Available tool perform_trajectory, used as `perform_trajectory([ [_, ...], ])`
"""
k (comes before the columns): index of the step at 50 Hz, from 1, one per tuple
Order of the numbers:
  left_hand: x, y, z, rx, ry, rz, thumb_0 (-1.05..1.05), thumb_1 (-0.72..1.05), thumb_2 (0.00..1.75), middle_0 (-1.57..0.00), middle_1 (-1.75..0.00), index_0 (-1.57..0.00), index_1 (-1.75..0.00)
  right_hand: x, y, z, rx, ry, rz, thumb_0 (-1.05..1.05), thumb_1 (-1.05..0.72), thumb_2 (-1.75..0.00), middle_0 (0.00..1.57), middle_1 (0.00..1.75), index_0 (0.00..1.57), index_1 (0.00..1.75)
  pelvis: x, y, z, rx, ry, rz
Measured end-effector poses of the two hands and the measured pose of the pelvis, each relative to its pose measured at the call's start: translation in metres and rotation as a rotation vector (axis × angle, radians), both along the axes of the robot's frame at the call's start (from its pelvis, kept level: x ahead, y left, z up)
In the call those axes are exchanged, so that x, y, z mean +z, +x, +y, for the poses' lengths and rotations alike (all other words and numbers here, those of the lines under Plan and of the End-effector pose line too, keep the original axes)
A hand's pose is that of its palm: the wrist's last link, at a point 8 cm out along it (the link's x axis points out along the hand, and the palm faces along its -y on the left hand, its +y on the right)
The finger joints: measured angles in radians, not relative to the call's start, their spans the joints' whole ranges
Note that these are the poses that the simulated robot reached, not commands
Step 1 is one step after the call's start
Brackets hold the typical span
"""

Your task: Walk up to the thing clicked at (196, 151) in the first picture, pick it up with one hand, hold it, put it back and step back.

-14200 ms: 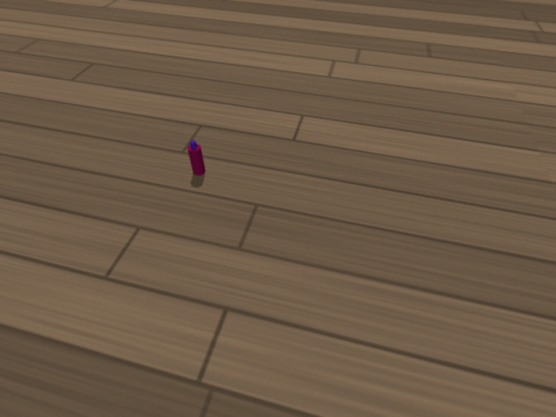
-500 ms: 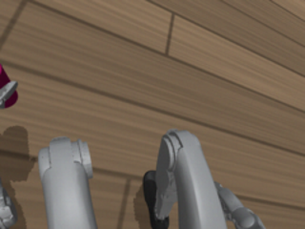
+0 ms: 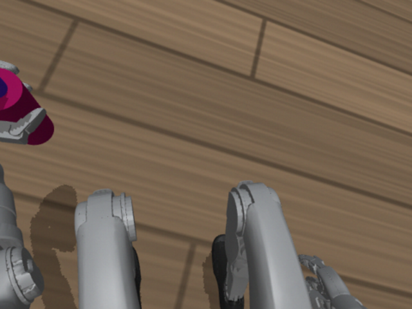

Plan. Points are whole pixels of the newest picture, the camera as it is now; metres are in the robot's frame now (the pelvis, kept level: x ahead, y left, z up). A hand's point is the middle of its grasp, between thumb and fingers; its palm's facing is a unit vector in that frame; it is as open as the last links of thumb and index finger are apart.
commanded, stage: settle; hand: left
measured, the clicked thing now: (13, 107) +0.45 +0.32 -0.04
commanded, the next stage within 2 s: lift in 0.68 s
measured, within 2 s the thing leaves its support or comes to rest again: neither
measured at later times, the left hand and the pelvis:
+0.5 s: hand (1, 94) +0.45 +0.31 +0.01, palm faces +0.28 -0.96 -0.05, open 9.3 cm; pelvis +0.00 +0.00 +0.03, yaw +2 degrees
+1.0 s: hand out of the picture +0.45 +0.30 +0.04, palm faces +0.27 -0.96 -0.05, open 9.4 cm; pelvis +0.00 +0.00 +0.04, yaw +3 degrees
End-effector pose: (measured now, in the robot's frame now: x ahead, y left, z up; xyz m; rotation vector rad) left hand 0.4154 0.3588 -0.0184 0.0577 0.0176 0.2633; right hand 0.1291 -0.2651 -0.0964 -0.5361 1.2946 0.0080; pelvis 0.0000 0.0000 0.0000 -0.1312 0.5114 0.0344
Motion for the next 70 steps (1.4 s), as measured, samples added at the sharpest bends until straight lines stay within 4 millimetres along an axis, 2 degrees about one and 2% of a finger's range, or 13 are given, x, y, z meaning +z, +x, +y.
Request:
perform_trajectory([
  [20, 0.029, -0.004, -0.003, 0.023, -0.012, 0.0, -0.02, -0.34, 1.13, -0.73, -1.1, -0.77, -1.1, 0.016, -0.005, 0.005, -0.036, 0.017, -0.023, 0.0, -0.9, -0.9, 0.2, 0.3, 0.2, 0.3, 0.021, -0.002, 0.0, 0.014, 0.016, 0.022],
  [48, 0.054, -0.003, -0.011, 0.021, -0.007, -0.001, -0.02, -0.35, 1.14, -0.72, -1.11, -0.77, -1.11, 0.031, -0.009, 0.006, -0.06, 0.032, -0.031, 0.0, -0.91, -0.9, 0.2, 0.3, 0.2, 0.3, 0.04, -0.002, 0.0, 0.028, 0.03, 0.037],
  [59, 0.09, -0.015, -0.013, -0.004, -0.01, -0.012, -0.02, -0.35, 1.14, -0.73, -1.1, -0.77, -1.1, 0.052, -0.001, 0.011, -0.092, 0.055, -0.08, 0.0, -0.92, -0.9, 0.2, 0.3, 0.2, 0.3, 0.063, -0.002, 0.001, 0.035, 0.036, 0.044],
  [70, 0.148, -0.032, -0.019, -0.01, -0.012, -0.011, -0.02, -0.35, 1.14, -0.74, -1.1, -0.78, -1.09, 0.098, 0.023, 0.022, -0.107, 0.087, -0.157, 0.0, -0.92, -0.9, 0.2, 0.3, 0.2, 0.3, 0.111, 0.003, 0.002, 0.045, 0.039, 0.049],
])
